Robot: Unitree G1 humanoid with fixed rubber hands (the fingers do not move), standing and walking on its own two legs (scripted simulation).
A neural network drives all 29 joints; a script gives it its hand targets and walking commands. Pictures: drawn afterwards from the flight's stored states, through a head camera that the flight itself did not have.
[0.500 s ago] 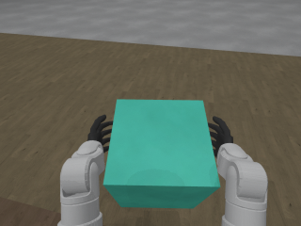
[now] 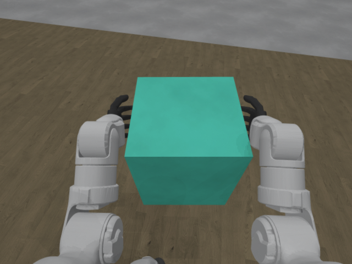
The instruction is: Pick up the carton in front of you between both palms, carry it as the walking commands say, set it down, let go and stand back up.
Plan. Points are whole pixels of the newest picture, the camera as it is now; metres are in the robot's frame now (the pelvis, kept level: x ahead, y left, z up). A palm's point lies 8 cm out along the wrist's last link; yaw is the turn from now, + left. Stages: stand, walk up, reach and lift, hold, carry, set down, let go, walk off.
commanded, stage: carry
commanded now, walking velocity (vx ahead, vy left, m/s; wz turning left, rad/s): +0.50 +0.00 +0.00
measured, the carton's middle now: (184, 146) +0.37 +0.00 +0.06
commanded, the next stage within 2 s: none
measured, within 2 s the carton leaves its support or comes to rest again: neither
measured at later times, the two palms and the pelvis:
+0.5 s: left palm (134, 54) +0.71 +0.16 +0.08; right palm (222, 55) +0.74 -0.13 +0.08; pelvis +0.36 +0.00 -0.04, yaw +6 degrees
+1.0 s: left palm (107, 27) +0.97 +0.32 +0.04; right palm (175, 19) +1.07 +0.03 +0.04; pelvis +0.68 +0.06 -0.07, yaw +22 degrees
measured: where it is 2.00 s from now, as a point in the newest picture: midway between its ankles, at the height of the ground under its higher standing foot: (149, 121)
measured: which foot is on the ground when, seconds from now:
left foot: down 0.00-0.42, up 0.44-0.88, down 0.90-1.00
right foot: down 0.00-0.00, up 0.02-0.38, down 0.40-0.88, up 0.90-1.00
